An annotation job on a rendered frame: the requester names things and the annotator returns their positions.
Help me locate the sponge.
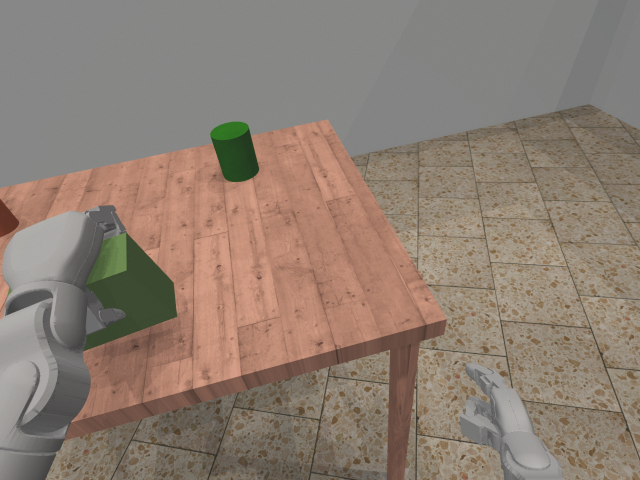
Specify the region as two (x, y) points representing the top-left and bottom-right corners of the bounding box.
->
(7, 233), (177, 351)

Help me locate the table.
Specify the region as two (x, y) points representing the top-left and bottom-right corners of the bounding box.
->
(0, 119), (447, 480)

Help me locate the left robot forearm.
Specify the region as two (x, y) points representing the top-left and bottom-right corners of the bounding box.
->
(0, 281), (91, 480)

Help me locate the right robot forearm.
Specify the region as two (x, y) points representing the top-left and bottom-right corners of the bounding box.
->
(500, 431), (565, 480)

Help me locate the robot left hand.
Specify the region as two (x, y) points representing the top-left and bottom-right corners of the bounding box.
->
(2, 205), (127, 336)

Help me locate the robot right hand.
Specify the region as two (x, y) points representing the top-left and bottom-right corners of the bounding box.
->
(460, 362), (535, 454)

